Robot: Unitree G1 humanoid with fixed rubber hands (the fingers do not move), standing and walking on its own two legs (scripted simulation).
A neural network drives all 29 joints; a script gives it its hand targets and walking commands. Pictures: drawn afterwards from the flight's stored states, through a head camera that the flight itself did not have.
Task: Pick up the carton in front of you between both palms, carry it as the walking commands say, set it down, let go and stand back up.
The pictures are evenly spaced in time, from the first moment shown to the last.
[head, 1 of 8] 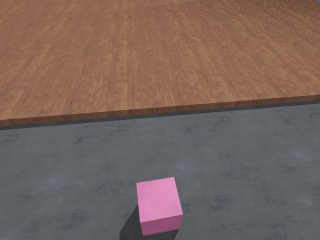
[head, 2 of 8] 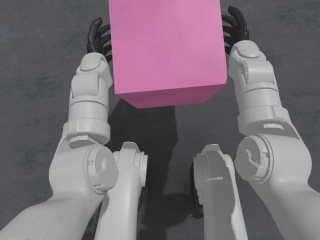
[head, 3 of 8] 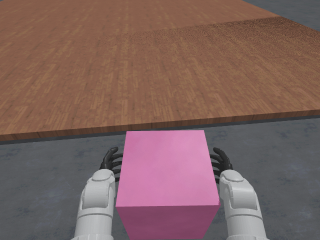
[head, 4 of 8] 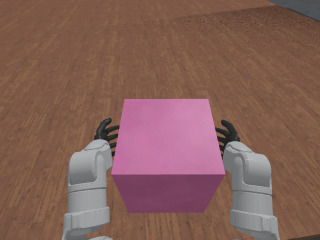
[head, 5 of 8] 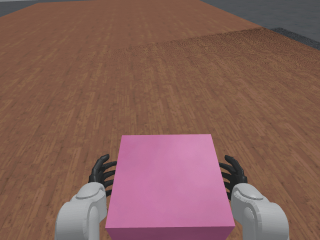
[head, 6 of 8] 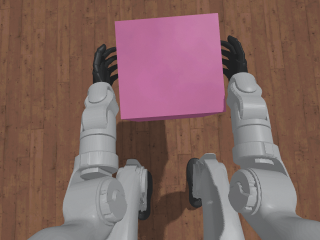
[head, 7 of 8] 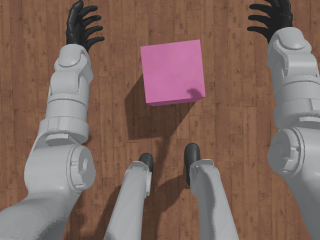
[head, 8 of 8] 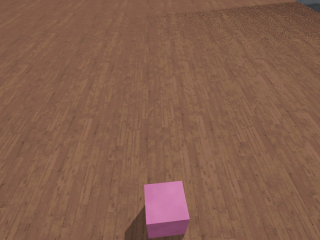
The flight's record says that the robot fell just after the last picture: no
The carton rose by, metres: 0.83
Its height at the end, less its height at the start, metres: +0.07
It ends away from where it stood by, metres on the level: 2.45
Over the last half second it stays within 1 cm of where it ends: yes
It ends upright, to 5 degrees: yes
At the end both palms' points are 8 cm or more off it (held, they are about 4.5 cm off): yes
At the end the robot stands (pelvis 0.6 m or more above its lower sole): yes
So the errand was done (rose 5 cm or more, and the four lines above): yes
